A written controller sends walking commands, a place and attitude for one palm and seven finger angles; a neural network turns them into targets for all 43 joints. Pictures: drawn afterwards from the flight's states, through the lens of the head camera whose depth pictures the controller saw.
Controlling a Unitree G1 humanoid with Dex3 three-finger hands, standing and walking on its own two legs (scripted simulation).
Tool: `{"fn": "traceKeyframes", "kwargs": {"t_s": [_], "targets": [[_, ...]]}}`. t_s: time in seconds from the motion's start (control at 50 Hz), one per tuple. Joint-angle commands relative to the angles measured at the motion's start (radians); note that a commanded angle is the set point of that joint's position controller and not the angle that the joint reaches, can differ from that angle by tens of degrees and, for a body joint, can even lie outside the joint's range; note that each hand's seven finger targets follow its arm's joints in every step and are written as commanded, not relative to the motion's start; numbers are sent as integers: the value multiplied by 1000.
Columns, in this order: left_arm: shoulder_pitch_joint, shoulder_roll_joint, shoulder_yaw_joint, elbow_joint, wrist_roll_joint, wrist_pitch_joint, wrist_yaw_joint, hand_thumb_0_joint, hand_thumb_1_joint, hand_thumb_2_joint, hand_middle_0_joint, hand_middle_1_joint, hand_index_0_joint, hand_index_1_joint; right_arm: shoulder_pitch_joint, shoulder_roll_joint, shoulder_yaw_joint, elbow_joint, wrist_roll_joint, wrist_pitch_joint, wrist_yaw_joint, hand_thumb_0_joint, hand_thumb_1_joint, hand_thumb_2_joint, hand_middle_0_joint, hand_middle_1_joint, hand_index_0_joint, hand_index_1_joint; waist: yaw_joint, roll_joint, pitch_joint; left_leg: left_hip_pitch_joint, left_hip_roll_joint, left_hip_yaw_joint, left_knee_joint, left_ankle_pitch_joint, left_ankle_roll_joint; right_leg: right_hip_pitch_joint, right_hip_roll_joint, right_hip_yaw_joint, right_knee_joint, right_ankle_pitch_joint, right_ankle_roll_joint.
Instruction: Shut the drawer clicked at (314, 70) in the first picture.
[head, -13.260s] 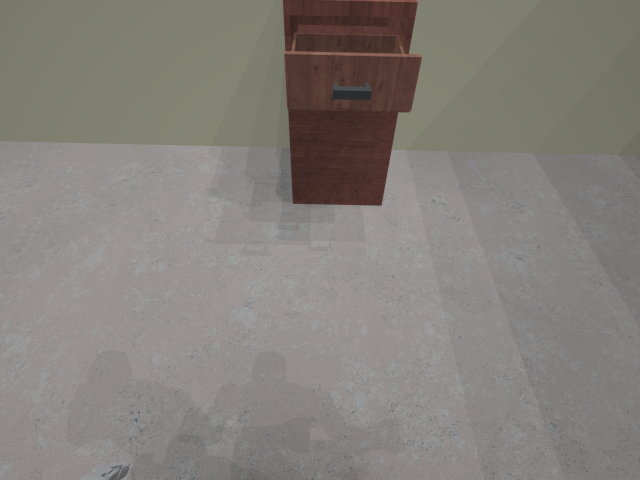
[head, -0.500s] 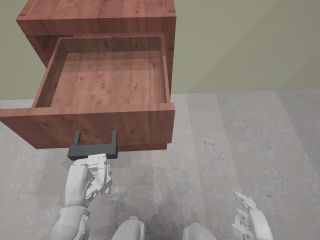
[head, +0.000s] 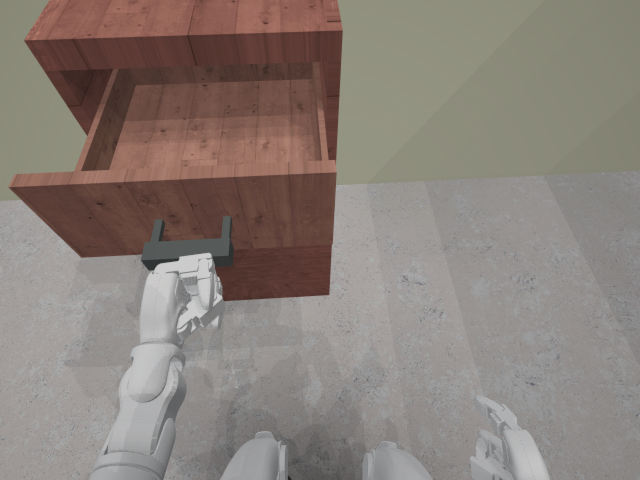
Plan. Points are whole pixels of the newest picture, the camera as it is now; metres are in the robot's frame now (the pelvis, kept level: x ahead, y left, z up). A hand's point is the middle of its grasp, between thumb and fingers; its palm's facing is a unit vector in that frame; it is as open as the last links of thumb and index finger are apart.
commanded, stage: push the drawer shut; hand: left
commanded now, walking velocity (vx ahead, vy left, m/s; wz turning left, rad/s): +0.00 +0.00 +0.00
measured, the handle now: (191, 239) +0.40 +0.18 +0.04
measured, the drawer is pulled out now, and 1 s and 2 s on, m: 0.21 0.09 0.00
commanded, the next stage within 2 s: none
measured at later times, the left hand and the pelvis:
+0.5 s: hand (221, 258) +0.38 +0.14 +0.04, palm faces +0.05 -1.00 -0.05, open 3.4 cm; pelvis +0.00 +0.01 +0.00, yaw -1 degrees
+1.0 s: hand (227, 215) +0.44 +0.14 +0.04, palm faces +0.08 -1.00 -0.05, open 3.4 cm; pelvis -0.01 +0.01 +0.00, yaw -2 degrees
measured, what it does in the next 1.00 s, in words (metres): stands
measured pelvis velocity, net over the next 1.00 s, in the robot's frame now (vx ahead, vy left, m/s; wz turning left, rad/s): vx -0.01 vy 0.01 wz -0.03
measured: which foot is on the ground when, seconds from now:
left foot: down 0.00-1.00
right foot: down 0.00-1.00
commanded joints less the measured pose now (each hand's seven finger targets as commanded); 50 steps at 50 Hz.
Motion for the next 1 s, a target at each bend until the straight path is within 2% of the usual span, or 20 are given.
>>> {"fn": "traceKeyframes", "kwargs": {"t_s": [0.0, 0.12, 0.18, 0.2, 0.34, 0.5, 0.52, 0.54, 0.56, 0.6, 0.62, 0.64, 0.7, 0.76, 0.78, 0.8, 0.82, 0.84, 0.94, 0.98], "targets": [[-273, 67, 38, -206, -5, -92, 13, 0, 900, 900, -1400, -1600, -1400, -1600, 2, -127, -49, -116, 6, -40, -6, 0, -900, -900, 200, 300, 200, 300, -25, -26, -338, 201, -29, -73, -137, 260, -2, 210, 9, 147, -176, 323, 47], [-326, 137, 125, -96, -8, -109, 19, 0, 900, 900, -1400, -1600, -1400, -1600, 13, -133, -47, -98, 4, -23, -5, 0, -900, -900, 200, 300, 200, 300, -17, -74, -314, 143, -32, -62, -140, 243, -1, 252, 6, 173, -193, 324, 51], [-417, 104, 90, -79, -3, -124, 15, 0, 900, 900, -1400, -1600, -1400, -1600, 15, -128, -46, -89, 5, -19, -3, 0, -900, -900, 200, 300, 200, 300, -33, -20, -306, 175, -31, -63, -143, 240, -3, 209, 8, 161, -186, 313, 47], [-437, 121, 107, -70, -2, -129, 18, 0, 900, 900, -1400, -1600, -1400, -1600, 19, -131, -48, -82, 5, -17, -4, 0, -900, -900, 200, 300, 200, 300, -30, -11, -314, 185, -29, -67, -144, 244, -5, 200, 10, 157, -180, 311, 45], [-510, 116, 110, -24, 0, -137, 22, 0, 900, 900, -1400, -1600, -1400, -1600, 49, -138, -56, -66, 2, -7, 1, 0, -900, -900, 200, 300, 200, 300, -36, -13, -394, 236, -25, -75, -146, 305, -6, 200, 17, 142, -161, 365, 47], [-641, 112, 107, 75, 18, -144, 40, 0, 900, 900, -1400, -1600, -1400, -1600, 73, -142, -57, -45, 0, 8, 5, 0, -900, -900, 200, 300, 200, 300, -57, -14, -369, 236, -21, -85, -150, 285, -9, 151, 23, 132, -160, 328, 46], [-661, 146, 136, 103, 22, -144, 46, 0, 900, 900, -1400, -1600, -1400, -1600, 82, -147, -57, -41, -1, 11, 4, 0, -900, -900, 200, 300, 200, 300, -60, -34, -359, 223, -20, -89, -151, 279, -7, 146, 26, 130, -158, 320, 45], [-689, 126, 120, 119, 22, -146, 44, 0, 900, 900, -1400, -1600, -1400, -1600, 81, -143, -56, -37, -1, 12, 5, 0, -900, -900, 200, 300, 200, 300, -69, -26, -355, 220, -22, -85, -148, 271, -6, 141, 26, 135, -163, 318, 48], [-713, 151, 141, 141, 26, -149, 48, 0, 900, 900, -1400, -1600, -1400, -1600, 87, -147, -56, -32, 0, 14, 4, 0, -900, -900, 200, 300, 200, 300, -70, -31, -351, 219, -20, -90, -150, 256, -7, 127, 27, 132, -162, 298, 46], [-744, 146, 139, 156, 32, -157, 51, 0, 900, 900, -1400, -1600, -1400, -1600, 94, -147, -56, -30, -3, 15, 6, 0, -900, -900, 200, 300, 200, 300, -65, -6, -377, 240, -20, -95, -153, 266, -10, 120, 28, 131, -155, 296, 44], [-772, 138, 126, 142, 35, -161, 50, 0, 900, 900, -1400, -1600, -1400, -1600, 97, -149, -59, -30, -3, 15, 6, 0, -900, -900, 200, 300, 200, 300, -75, 22, -399, 270, -17, -98, -149, 292, -11, 101, 29, 125, -148, 309, 43], [-774, 139, 135, 149, 36, -163, 52, 0, 900, 900, -1400, -1600, -1400, -1600, 107, -148, -60, -26, -6, 16, 9, 0, -900, -900, 200, 300, 200, 300, -64, 36, -426, 295, -16, -103, -151, 316, -16, 100, 29, 121, -143, 318, 41], [-785, 151, 152, 169, 35, -163, 58, 0, 900, 900, -1400, -1600, -1400, -1600, 118, -150, -63, -22, -8, 23, 15, 0, -900, -900, 200, 300, 200, 300, -63, 27, -445, 304, -14, -99, -147, 348, -17, 115, 33, 124, -146, 349, 42], [-821, 140, 143, 225, 39, -160, 56, 0, 900, 900, -1400, -1600, -1400, -1600, 132, -151, -62, -15, -9, 30, 17, 0, -900, -900, 200, 300, 200, 300, -83, -19, -427, 280, -12, -103, -146, 348, -13, 111, 35, 121, -145, 355, 46], [-831, 158, 166, 260, 40, -157, 59, 0, 900, 900, -1400, -1600, -1400, -1600, 135, -152, -63, -11, -8, 33, 16, 0, -900, -900, 200, 300, 200, 300, -83, -28, -404, 250, -14, -98, -146, 322, -12, 114, 36, 124, -151, 341, 47], [-866, 158, 165, 279, 38, -158, 58, 0, 900, 900, -1400, -1600, -1400, -1600, 140, -152, -61, -7, -8, 33, 15, 0, -900, -900, 200, 300, 200, 300, -97, -51, -383, 224, -18, -91, -144, 297, -6, 122, 36, 131, -161, 335, 51], [-865, 207, 212, 312, 38, -158, 58, 0, 900, 900, -1400, -1600, -1400, -1600, 145, -156, -61, -5, -10, 33, 13, 0, -900, -900, 200, 300, 200, 300, -87, -48, -375, 192, -20, -88, -142, 273, -5, 125, 37, 138, -160, 317, 49], [-901, 225, 221, 319, 41, -166, 55, 0, 900, 900, -1400, -1600, -1400, -1600, 147, -154, -57, -4, -9, 36, 11, 0, -900, -900, 200, 300, 200, 300, -93, -56, -373, 178, -22, -85, -142, 263, -3, 135, 34, 144, -161, 318, 51], [-964, 245, 239, 344, 44, -188, 36, 0, 900, 900, -1400, -1600, -1400, -1600, 169, -151, -58, -2, -16, 38, 16, 0, -900, -900, 200, 300, 200, 300, -85, 38, -447, 233, -23, -86, -135, 306, -8, 124, 36, 146, -147, 341, 45], [-976, 263, 258, 374, 40, -187, 27, 0, 900, 900, -1400, -1600, -1400, -1600, 179, -154, -59, 2, -16, 42, 16, 0, -900, -900, 200, 300, 200, 300, -90, 21, -448, 220, -22, -82, -128, 308, -5, 131, 38, 149, -151, 347, 48]]}}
